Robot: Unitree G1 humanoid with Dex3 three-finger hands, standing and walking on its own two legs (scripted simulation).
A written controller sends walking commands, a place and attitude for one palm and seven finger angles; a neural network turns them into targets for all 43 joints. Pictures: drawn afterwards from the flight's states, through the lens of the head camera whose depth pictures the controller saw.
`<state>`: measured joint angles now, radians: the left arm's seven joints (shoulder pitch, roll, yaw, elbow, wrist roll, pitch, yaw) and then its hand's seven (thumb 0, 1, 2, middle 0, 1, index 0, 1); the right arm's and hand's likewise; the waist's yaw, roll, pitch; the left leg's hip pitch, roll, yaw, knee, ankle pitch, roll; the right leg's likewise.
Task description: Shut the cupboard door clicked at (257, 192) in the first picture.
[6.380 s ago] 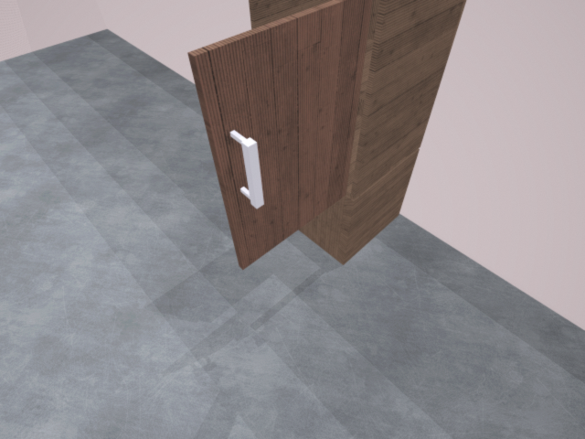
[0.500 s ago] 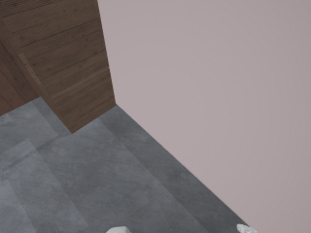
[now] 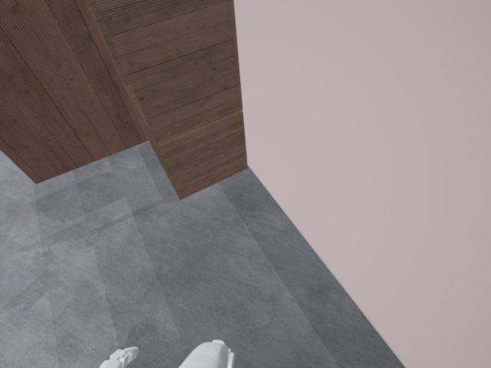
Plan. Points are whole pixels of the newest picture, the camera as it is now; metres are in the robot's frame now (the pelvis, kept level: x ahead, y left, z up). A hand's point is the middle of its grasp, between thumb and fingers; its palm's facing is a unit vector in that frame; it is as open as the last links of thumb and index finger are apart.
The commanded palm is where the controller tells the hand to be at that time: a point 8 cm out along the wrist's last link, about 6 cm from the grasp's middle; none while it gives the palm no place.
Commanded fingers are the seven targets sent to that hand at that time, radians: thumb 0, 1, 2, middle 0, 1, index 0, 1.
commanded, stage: turn to face it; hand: left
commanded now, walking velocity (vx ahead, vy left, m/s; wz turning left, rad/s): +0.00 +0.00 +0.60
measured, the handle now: out of the picture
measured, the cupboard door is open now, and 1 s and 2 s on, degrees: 88 88 88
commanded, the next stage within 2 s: take the last steps up to it in 0.80 s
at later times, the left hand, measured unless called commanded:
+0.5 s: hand out of the picture -0.01 +0.26 -0.17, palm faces +0.34 -0.91 -0.25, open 7.4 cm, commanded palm none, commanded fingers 0.00 0.90 0.90 -0.20 -0.30 -0.20 -0.30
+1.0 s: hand out of the picture -0.02 +0.16 -0.15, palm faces +0.48 -0.84 -0.24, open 7.3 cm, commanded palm none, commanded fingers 0.00 0.90 0.90 -0.20 -0.30 -0.20 -0.30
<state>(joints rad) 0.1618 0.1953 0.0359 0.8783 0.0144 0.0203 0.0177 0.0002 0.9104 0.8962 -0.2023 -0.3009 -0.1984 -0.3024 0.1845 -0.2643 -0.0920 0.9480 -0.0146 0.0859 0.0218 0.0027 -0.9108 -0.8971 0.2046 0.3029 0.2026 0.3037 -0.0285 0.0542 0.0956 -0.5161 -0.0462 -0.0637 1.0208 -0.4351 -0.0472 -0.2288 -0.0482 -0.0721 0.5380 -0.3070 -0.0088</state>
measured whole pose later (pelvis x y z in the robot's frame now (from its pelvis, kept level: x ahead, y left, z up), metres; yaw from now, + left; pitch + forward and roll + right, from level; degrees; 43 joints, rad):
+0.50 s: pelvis -0.01 +0.03 +0.00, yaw +18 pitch +1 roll -1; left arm 0.18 0.28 0.07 0.93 0.02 0.07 0.01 0.00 0.91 0.90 -0.20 -0.30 -0.20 -0.30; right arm 0.12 -0.21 -0.04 0.90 -0.02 0.03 0.00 0.00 -0.91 -0.90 0.20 0.30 0.20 0.30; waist 0.02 -0.04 0.11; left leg -0.28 -0.02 0.01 0.50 -0.24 0.04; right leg -0.49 -0.09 -0.02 1.12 -0.41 0.08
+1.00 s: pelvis +0.01 -0.03 +0.01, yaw +28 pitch +0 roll +2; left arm 0.23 0.16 0.03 0.95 0.01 -0.01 0.02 0.00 0.93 0.90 -0.21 -0.30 -0.20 -0.30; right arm 0.20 -0.23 -0.07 1.01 -0.01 0.08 0.01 0.00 -0.91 -0.90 0.20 0.30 0.20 0.30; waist -0.01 0.01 0.08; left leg -0.44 0.01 -0.01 1.02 -0.40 -0.06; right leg -0.17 -0.05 -0.12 0.45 -0.27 -0.03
